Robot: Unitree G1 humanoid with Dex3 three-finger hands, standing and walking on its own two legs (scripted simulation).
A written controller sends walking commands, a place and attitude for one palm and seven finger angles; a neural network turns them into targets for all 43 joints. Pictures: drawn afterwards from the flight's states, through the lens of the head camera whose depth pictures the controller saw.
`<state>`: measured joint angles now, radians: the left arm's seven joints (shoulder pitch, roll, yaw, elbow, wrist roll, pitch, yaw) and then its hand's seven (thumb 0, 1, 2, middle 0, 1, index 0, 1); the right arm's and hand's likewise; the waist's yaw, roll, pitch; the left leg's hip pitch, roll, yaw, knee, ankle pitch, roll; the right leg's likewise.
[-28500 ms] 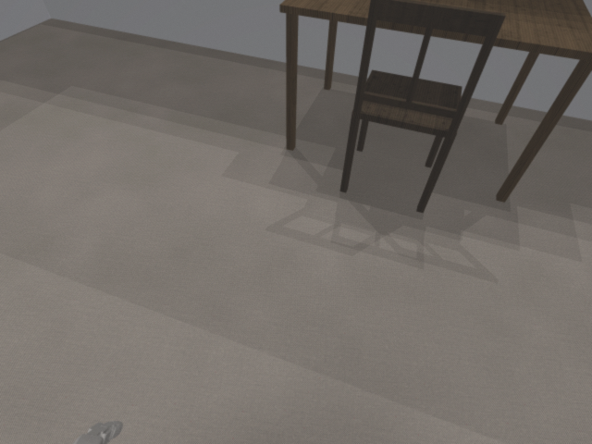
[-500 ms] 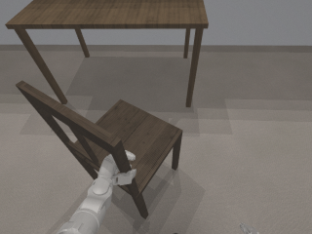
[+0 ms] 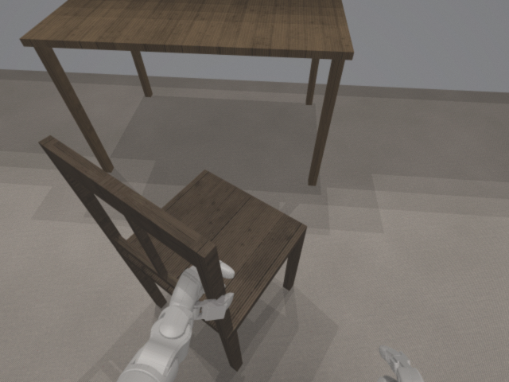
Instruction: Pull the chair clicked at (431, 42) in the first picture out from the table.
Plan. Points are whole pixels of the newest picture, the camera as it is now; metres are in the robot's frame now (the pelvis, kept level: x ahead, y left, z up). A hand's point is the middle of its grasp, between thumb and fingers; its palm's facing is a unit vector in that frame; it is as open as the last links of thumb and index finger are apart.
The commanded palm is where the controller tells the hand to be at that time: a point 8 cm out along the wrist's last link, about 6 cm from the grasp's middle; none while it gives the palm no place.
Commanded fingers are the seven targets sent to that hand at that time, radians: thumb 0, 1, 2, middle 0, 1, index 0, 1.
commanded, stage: stop walking, hand still on the chair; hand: left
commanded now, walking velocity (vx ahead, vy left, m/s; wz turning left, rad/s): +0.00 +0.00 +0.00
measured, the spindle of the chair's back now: (147, 246) +0.39 +0.24 -0.10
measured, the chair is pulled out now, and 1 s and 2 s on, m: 0.59 0.59 0.59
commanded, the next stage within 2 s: open the thumb and straighten the fingers in 0.02 s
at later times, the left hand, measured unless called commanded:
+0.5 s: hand (214, 300) +0.27 +0.08 -0.07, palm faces -0.18 -0.97 -0.14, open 11.9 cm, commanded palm +0.26 +0.14 -0.05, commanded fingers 0.00 -0.55 0.20 -0.25 -0.73 -0.25 -0.73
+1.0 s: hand (208, 301) +0.27 +0.09 -0.08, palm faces -0.16 -0.98 -0.13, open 17.4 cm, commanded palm +0.24 +0.15 -0.06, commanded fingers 0.00 -0.55 0.20 0.00 0.00 0.00 0.00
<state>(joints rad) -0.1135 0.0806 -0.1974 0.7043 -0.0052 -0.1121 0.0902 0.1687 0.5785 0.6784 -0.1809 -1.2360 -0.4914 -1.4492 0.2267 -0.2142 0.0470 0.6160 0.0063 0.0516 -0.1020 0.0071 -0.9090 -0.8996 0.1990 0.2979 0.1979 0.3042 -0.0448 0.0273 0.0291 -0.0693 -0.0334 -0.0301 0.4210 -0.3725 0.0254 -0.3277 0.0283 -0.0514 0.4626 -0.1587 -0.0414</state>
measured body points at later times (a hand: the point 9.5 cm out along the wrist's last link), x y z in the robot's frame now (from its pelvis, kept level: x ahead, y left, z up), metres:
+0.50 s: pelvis -0.03 +0.00 -0.03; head +0.01 -0.02 +0.42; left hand +0.27 +0.13 -0.06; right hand +0.10 -0.25 -0.14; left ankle -0.10 +0.10 -0.74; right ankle +0.05 -0.09 -0.74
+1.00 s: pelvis -0.02 -0.01 -0.04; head +0.03 -0.03 +0.41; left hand +0.27 +0.15 -0.06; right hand +0.12 -0.26 -0.14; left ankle -0.10 +0.10 -0.74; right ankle +0.05 -0.09 -0.74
